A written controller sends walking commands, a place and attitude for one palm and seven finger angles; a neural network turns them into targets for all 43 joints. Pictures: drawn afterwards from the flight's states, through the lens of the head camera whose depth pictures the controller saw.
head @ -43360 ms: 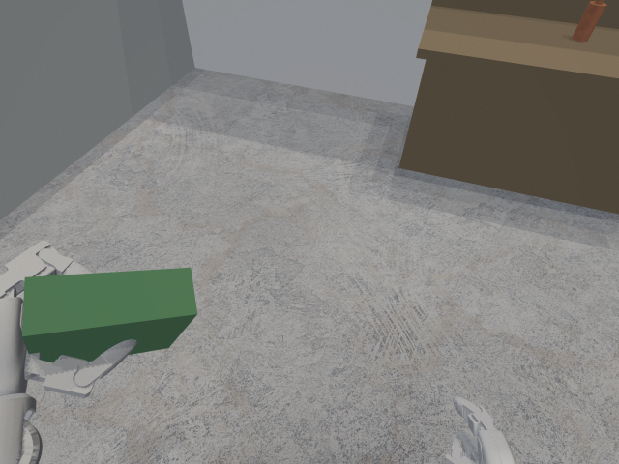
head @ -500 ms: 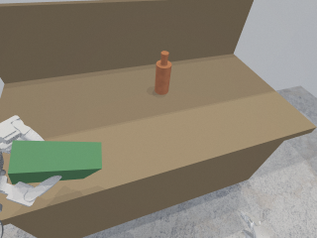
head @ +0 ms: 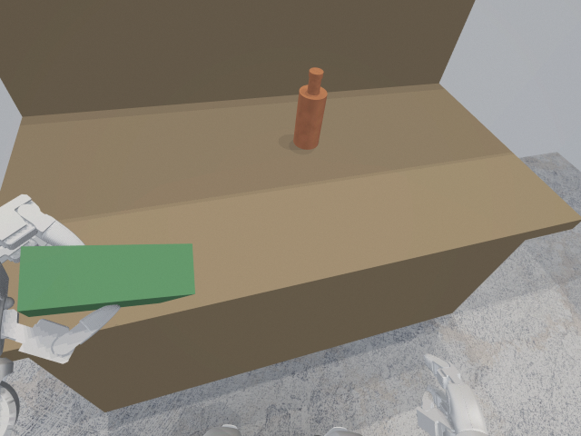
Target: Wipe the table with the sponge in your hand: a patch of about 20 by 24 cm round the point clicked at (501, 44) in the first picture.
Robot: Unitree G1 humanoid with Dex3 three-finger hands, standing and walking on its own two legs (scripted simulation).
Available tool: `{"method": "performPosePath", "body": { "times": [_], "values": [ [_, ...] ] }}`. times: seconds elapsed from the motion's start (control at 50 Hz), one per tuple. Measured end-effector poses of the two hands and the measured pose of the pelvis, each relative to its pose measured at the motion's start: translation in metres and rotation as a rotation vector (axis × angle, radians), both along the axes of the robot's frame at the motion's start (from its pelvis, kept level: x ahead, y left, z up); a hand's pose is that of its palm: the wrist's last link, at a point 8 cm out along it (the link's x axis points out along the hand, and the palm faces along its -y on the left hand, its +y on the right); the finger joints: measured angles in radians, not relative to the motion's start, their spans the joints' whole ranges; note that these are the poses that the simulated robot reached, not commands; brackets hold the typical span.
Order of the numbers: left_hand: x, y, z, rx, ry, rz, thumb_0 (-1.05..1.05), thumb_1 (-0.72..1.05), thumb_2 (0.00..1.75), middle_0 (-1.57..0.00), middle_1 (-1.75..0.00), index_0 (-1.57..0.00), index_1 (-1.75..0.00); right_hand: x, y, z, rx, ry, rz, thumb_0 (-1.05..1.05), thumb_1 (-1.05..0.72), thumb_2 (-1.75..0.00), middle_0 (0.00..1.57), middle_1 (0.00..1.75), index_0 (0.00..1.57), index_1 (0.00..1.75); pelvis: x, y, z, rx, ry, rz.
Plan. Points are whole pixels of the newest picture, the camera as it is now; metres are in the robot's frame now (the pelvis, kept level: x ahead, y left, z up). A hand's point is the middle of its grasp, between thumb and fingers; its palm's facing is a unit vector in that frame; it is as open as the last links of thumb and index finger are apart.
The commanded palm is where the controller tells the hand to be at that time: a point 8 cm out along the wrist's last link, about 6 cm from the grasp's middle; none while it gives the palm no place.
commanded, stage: step back with the hand held close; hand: left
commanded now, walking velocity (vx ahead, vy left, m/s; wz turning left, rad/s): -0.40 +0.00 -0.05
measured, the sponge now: (131, 280) +0.24 +0.19 +0.15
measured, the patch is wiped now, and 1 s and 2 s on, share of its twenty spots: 1.00 1.00 1.00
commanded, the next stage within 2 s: stop stepping back and stand still in 1.02 s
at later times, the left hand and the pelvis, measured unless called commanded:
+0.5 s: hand (57, 294) +0.20 +0.23 +0.18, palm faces +0.37 -0.85 -0.37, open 9.3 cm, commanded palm +0.14 +0.28 +0.20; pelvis -0.02 +0.00 +0.00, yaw +0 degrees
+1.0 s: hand (6, 381) +0.13 +0.24 +0.18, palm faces +0.32 -0.87 -0.39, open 9.3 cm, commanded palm +0.07 +0.28 +0.20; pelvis -0.09 +0.00 +0.01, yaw +1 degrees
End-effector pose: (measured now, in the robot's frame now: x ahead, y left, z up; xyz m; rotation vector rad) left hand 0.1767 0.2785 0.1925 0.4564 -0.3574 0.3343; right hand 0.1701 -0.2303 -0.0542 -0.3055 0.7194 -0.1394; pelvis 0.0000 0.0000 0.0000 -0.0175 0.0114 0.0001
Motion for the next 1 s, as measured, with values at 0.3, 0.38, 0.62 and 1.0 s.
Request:
{"method": "performPosePath", "body": {
  "times": [0.3, 0.38, 0.62, 1.0],
  "values": [
    [-0.008, -0.007, 0.003, 0.031, -0.059, -0.012, -0.01, -0.49, 1.1, -0.81, -1.41, -0.84, -1.43, -0.031, -0.012, -0.011, -0.018, 0.053, -0.035, 0.01, -0.9, -0.9, 0.2, 0.3, 0.2, 0.3, -0.009, -0.004, -0.006, -0.002, 0.003, -0.005],
    [-0.008, -0.009, 0.004, 0.028, -0.061, -0.028, -0.01, -0.49, 1.1, -0.81, -1.41, -0.84, -1.43, -0.037, -0.012, -0.012, -0.013, 0.065, -0.042, 0.01, -0.9, -0.9, 0.2, 0.3, 0.2, 0.3, -0.013, -0.004, -0.004, 0.004, 0.012, -0.005],
    [-0.028, 0.008, -0.001, 0.054, -0.039, -0.004, -0.01, -0.49, 1.1, -0.81, -1.41, -0.84, -1.43, -0.055, -0.004, -0.008, -0.019, 0.03, -0.055, 0.01, -0.9, -0.9, 0.2, 0.3, 0.2, 0.3, -0.026, 0.005, -0.005, -0.018, -0.009, 0.009],
    [-0.082, 0.004, -0.003, 0.007, 0.042, -0.062, -0.01, -0.48, 1.1, -0.81, -1.41, -0.84, -1.43, -0.069, 0.008, 0.023, 0.003, -0.046, -0.015, 0.01, -0.9, -0.9, 0.2, 0.3, 0.2, 0.3, -0.089, 0.003, 0.011, 0.033, 0.045, 0.008]
  ]
}}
